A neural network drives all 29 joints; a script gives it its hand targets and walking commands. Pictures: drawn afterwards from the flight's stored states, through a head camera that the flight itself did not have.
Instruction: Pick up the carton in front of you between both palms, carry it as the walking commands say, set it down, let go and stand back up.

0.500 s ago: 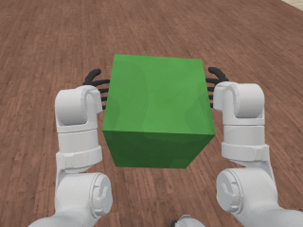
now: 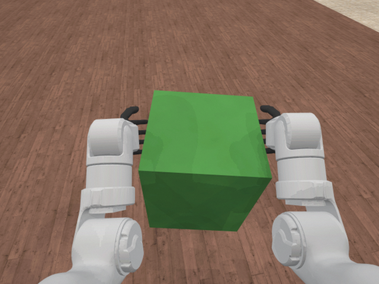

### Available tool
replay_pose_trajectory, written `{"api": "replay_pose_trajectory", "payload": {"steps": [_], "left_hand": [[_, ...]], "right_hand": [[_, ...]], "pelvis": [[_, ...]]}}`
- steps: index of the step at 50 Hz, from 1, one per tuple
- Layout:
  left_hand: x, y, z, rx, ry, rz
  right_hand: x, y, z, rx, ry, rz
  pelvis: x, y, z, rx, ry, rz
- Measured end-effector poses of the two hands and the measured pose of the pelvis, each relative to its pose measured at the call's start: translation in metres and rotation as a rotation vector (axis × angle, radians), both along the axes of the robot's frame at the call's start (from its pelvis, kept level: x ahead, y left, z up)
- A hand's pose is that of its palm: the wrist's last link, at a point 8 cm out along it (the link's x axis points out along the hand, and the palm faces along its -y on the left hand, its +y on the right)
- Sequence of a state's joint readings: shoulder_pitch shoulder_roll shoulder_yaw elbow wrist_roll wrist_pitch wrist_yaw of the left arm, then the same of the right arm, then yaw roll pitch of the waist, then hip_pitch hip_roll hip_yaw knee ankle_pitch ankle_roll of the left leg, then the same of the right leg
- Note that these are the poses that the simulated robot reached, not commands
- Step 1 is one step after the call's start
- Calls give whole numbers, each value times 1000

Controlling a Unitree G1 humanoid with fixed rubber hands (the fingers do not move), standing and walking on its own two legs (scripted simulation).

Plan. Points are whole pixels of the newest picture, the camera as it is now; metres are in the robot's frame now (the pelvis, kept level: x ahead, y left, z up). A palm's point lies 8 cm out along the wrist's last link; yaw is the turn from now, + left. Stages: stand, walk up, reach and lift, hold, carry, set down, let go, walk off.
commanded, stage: carry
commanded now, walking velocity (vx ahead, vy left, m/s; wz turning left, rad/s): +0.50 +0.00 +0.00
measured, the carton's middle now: (198, 165) +0.37 +0.01 +0.07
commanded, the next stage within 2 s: none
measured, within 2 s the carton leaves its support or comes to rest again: neither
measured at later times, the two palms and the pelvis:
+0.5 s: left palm (158, 92) +0.61 +0.12 +0.11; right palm (260, 95) +0.60 -0.17 +0.10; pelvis +0.32 -0.02 +0.01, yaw +1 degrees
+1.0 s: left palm (156, 54) +0.93 +0.16 +0.08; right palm (230, 52) +0.92 -0.13 +0.08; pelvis +0.65 +0.02 +0.00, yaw -1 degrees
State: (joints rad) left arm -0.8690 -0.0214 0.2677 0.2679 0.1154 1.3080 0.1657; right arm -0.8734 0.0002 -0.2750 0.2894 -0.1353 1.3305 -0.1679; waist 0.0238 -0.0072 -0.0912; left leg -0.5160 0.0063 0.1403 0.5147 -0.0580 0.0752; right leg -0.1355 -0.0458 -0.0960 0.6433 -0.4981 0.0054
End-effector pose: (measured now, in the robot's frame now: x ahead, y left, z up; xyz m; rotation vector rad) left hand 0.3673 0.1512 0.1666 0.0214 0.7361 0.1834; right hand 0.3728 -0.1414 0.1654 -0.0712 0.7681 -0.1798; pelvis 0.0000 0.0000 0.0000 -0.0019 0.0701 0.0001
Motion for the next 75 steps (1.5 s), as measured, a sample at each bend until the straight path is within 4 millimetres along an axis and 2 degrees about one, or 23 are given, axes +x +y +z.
{"api": "replay_pose_trajectory", "payload": {"steps": [2,6,12,18,24,29,34,38,42,45,49,53,57,63,68,72,75], "left_hand": [[24,2,-18,-11,36,-22],[58,0,-48,-20,135,-51],[107,-4,-64,-42,134,-40],[159,-12,-63,-82,20,16],[231,-31,-57,-17,-84,4],[272,-34,-54,-10,-12,29],[320,-32,-41,-3,-6,49],[371,-28,-32,-2,-37,42],[430,-19,-34,-4,-53,25],[479,-8,-47,-12,-47,13],[546,9,-79,-40,-17,-2],[590,17,-96,-49,81,-20],[633,18,-91,-47,96,-43],[707,18,-67,-37,26,-40],[774,9,-49,-35,-57,-10],[831,-6,-47,-15,-109,10],[863,-14,-52,16,-58,10]], "right_hand": [[17,2,-14,-19,32,-20],[40,1,-44,-17,132,-57],[83,-3,-61,16,138,-114],[142,-12,-62,66,30,-137],[221,-31,-63,71,-79,-89],[270,-34,-60,68,-9,-60],[325,-31,-48,65,-4,-31],[374,-27,-39,65,-35,-32],[428,-18,-42,61,-52,-45],[473,-7,-52,48,-48,-55],[536,10,-76,16,-19,-67],[574,18,-90,9,78,-94],[613,20,-83,4,93,-112],[689,19,-60,10,22,-101],[764,10,-45,27,-59,-74],[826,-6,-51,57,-111,-58],[858,-13,-62,87,-71,-71]], "pelvis": [[23,6,1,3,-2,-7],[65,14,16,-16,6,-20],[131,15,32,-37,22,-25],[215,2,29,-28,23,-25],[308,-21,6,-25,-3,3],[363,-32,20,-1,-7,27],[420,-34,31,16,-9,20],[470,-28,32,18,-12,15],[528,-15,26,11,-17,10],[576,-2,14,2,-21,1],[640,18,-5,23,-29,-17],[680,31,9,3,-17,-39],[721,36,24,-14,-7,-38],[796,33,35,-24,1,-26],[865,18,28,-13,-13,-21],[923,1,8,3,-32,-2],[946,-4,8,-16,-25,9]]}}
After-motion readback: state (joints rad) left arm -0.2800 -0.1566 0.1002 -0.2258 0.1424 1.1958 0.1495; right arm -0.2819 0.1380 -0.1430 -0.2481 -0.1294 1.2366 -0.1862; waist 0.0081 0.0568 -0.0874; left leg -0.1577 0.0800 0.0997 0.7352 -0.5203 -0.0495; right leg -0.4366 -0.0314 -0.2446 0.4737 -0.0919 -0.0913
